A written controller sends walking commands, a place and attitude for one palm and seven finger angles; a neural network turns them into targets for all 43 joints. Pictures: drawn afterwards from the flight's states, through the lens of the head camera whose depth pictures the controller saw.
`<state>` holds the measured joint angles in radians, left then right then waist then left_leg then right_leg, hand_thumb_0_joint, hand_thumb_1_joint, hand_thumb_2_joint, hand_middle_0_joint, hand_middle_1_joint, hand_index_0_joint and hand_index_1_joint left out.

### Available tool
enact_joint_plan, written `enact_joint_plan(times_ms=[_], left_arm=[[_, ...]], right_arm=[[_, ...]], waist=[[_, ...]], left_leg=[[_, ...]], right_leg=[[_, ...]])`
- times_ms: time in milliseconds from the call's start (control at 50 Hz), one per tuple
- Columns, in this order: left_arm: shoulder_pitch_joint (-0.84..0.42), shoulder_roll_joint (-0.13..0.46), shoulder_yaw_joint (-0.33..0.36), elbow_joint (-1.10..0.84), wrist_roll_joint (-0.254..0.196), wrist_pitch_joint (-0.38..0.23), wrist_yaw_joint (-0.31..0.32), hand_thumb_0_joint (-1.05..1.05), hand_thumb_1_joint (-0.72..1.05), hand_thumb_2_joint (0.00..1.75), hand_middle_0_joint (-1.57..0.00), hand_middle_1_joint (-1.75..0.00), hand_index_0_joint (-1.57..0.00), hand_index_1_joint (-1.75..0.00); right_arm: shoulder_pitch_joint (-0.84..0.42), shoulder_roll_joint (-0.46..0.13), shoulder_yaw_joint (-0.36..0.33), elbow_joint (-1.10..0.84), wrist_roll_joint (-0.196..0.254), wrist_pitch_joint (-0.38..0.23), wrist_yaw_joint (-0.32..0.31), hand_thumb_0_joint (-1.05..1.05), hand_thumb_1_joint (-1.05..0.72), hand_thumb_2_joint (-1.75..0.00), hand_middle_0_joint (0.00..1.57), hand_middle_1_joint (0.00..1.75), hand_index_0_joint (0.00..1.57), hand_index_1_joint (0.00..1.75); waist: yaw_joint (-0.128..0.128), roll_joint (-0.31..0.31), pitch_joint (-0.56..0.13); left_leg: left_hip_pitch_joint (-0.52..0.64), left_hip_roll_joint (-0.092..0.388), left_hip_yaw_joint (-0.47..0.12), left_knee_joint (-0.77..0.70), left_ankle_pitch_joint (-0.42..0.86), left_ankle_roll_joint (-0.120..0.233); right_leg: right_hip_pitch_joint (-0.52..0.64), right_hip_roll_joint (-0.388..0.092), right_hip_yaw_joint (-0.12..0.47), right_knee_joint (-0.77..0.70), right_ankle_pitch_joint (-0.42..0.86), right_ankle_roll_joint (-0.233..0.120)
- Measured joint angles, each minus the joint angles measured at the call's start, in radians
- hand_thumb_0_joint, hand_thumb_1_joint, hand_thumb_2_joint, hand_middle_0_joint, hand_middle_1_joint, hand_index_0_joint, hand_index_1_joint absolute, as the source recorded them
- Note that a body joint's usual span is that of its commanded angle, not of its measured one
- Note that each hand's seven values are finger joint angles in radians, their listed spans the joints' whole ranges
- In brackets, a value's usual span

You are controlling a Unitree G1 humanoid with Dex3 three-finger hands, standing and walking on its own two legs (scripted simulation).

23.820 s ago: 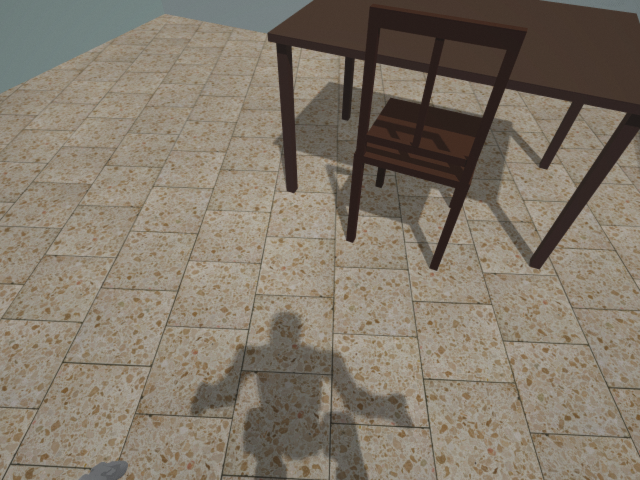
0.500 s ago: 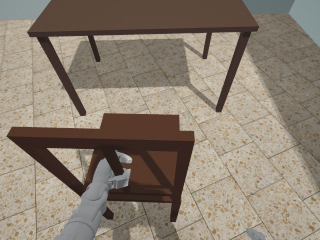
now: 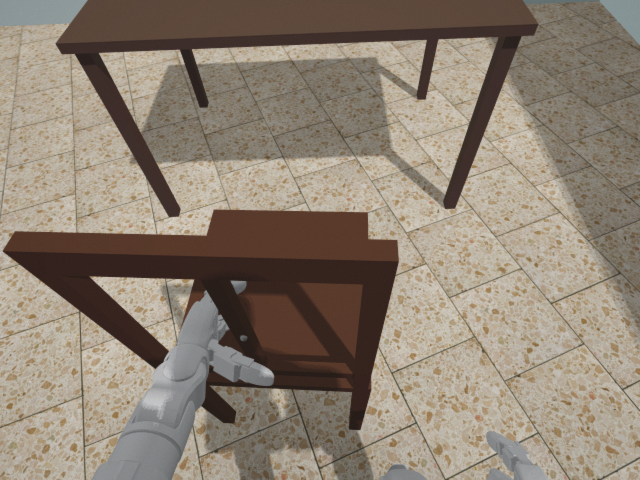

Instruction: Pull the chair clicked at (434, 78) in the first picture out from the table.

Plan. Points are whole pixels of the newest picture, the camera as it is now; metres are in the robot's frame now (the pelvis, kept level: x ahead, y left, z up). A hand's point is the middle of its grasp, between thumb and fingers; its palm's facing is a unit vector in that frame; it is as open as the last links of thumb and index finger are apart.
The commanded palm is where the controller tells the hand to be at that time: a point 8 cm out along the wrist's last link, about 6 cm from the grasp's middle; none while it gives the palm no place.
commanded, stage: open the thumb and straighten the fingers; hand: left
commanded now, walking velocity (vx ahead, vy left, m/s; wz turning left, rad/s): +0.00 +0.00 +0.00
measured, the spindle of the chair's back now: (241, 328) +0.32 +0.12 -0.05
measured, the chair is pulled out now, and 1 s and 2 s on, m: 0.61 0.61 0.61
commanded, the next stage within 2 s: draw the fingers out of the gap in 0.12 s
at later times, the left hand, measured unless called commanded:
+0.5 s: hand (227, 375) +0.26 +0.13 -0.06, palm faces -0.09 -0.99 -0.14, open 17.5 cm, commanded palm +0.25 +0.18 -0.03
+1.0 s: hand (221, 437) +0.19 +0.13 -0.05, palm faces -0.08 -0.99 -0.13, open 17.5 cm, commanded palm +0.17 +0.18 -0.03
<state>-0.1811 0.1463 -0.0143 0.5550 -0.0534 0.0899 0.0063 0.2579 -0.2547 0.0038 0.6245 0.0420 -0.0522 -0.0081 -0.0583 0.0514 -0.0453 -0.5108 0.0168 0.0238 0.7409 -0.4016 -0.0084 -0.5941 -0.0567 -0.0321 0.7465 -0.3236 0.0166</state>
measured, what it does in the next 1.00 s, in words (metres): stands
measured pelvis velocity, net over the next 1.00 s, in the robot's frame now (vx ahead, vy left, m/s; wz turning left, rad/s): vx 0.01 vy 0.00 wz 0.04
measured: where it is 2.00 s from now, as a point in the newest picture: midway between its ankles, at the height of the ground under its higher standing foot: outside the picture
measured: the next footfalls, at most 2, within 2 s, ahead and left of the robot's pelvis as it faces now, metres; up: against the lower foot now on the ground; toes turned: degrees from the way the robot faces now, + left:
none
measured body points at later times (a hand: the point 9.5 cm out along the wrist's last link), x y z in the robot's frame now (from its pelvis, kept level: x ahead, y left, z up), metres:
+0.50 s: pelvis +0.01 -0.01 -0.01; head +0.08 -0.03 +0.44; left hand +0.26 +0.18 -0.04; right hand +0.15 -0.27 -0.11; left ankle -0.02 +0.13 -0.71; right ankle +0.02 -0.13 -0.71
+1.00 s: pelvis +0.01 +0.00 -0.02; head +0.06 -0.02 +0.43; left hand +0.19 +0.18 -0.04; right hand +0.19 -0.23 -0.10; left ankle -0.02 +0.13 -0.71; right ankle +0.02 -0.13 -0.71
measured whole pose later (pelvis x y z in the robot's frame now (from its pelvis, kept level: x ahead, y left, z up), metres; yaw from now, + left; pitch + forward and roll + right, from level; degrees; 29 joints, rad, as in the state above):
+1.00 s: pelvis +0.01 +0.00 -0.02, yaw +2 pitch +10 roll +0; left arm 0.42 0.19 -0.12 -0.05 -0.04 0.18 -0.02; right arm 0.23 -0.25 0.02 0.48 0.04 -0.12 -0.05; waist -0.03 0.06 -0.09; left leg -0.59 0.01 -0.03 0.89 -0.49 -0.01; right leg -0.64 -0.07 -0.08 0.88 -0.41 0.02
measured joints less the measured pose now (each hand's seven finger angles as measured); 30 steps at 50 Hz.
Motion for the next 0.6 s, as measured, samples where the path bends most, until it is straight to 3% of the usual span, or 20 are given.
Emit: enact_joint_plan(times_ms=[100,200,360,600], left_arm=[[0.009,0.017,0.003,-0.022,-0.010,0.013,-0.018,-0.01,-0.53,0.21,-0.08,-0.24,-0.08,-0.24],[0.022,0.023,0.001,-0.044,-0.011,0.027,-0.030,-0.01,-0.54,0.20,-0.03,-0.09,-0.03,-0.09],[0.113,0.036,0.021,-0.129,-0.010,0.033,-0.048,-0.01,-0.54,0.20,-0.01,-0.02,-0.01,-0.02],[0.368,0.057,-0.030,-0.357,-0.019,0.040,-0.048,-0.01,-0.54,0.20,-0.01,0.00,0.00,0.00]], right_arm=[[0.000,-0.006,0.001,-0.013,0.003,-0.010,-0.007,0.01,-0.91,-0.90,0.20,0.30,0.20,0.30],[0.001,-0.019,-0.004,-0.018,0.004,-0.015,-0.012,0.01,-0.91,-0.90,0.20,0.30,0.20,0.30],[0.006,-0.031,-0.013,-0.041,0.004,-0.015,-0.012,0.01,-0.91,-0.90,0.20,0.30,0.20,0.30],[-0.005,-0.027,-0.004,-0.070,0.004,-0.064,-0.035,0.01,-0.91,-0.90,0.20,0.30,0.20,0.30]], waist=[[0.003,0.006,-0.002],[0.003,0.006,-0.005],[-0.004,0.001,-0.014],[0.010,0.008,-0.014]], left_leg=[[-0.010,0.002,-0.009,0.014,-0.008,-0.003],[-0.016,0.004,-0.018,0.021,-0.014,-0.007],[-0.022,0.009,-0.017,0.029,-0.024,-0.011],[-0.037,0.007,-0.040,0.075,-0.051,-0.010]], right_leg=[[-0.006,0.001,-0.009,0.012,-0.010,-0.003],[-0.008,0.002,-0.017,0.017,-0.017,-0.006],[-0.016,0.007,-0.017,0.027,-0.028,-0.010],[-0.015,0.002,-0.037,0.059,-0.055,-0.008]])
